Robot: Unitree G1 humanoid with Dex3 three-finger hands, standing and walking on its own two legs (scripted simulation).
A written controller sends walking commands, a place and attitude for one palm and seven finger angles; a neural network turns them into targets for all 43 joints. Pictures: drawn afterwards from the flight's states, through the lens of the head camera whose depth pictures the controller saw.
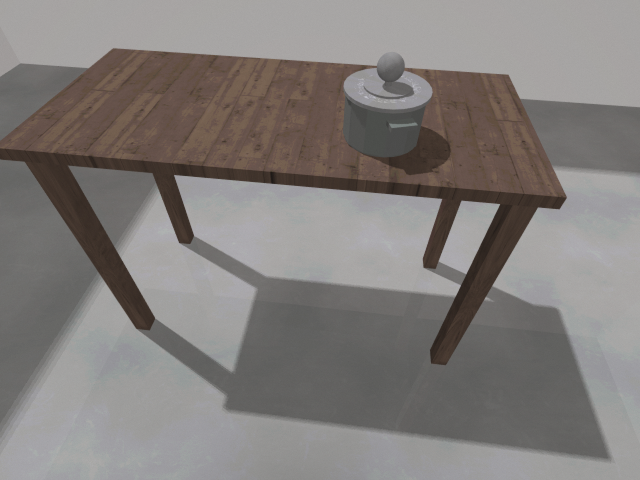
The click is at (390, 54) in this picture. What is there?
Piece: lid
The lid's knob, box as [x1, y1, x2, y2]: [377, 52, 404, 81]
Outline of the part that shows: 388,52 382,55 377,63 377,72 383,80 393,81 401,75 404,68 404,63 400,55 395,52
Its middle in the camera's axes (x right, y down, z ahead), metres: +0.13 -0.33 +0.74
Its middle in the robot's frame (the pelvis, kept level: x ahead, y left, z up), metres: +0.80 -0.09 +0.16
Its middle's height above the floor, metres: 0.93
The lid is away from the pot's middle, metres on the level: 0.00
